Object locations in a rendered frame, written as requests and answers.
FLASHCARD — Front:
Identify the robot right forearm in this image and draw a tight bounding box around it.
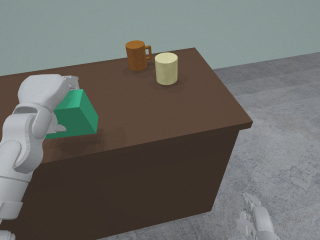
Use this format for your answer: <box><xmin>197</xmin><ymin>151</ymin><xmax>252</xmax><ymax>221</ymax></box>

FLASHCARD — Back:
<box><xmin>255</xmin><ymin>230</ymin><xmax>280</xmax><ymax>240</ymax></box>

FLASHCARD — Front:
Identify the table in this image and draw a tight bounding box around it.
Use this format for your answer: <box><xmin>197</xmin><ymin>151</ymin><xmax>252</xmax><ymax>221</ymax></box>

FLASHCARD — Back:
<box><xmin>0</xmin><ymin>47</ymin><xmax>253</xmax><ymax>240</ymax></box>

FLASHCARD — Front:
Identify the sponge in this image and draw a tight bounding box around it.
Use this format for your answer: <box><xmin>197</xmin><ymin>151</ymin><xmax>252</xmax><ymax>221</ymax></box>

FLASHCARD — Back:
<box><xmin>45</xmin><ymin>89</ymin><xmax>99</xmax><ymax>139</ymax></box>

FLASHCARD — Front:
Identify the left robot upper arm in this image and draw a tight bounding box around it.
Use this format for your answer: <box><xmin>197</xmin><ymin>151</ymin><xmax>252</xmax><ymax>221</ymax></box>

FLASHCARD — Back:
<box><xmin>0</xmin><ymin>230</ymin><xmax>16</xmax><ymax>240</ymax></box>

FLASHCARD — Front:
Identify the robot left forearm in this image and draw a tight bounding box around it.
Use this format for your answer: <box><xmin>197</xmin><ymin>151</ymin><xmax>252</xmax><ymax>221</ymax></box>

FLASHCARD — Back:
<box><xmin>0</xmin><ymin>102</ymin><xmax>53</xmax><ymax>224</ymax></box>

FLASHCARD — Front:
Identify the left robot hand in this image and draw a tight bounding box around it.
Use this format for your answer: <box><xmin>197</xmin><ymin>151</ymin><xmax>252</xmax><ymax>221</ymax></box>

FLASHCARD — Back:
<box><xmin>18</xmin><ymin>74</ymin><xmax>80</xmax><ymax>134</ymax></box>

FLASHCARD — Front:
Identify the right robot hand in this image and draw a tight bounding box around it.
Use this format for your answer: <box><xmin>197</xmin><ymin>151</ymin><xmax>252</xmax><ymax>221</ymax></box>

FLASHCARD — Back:
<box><xmin>236</xmin><ymin>191</ymin><xmax>275</xmax><ymax>239</ymax></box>

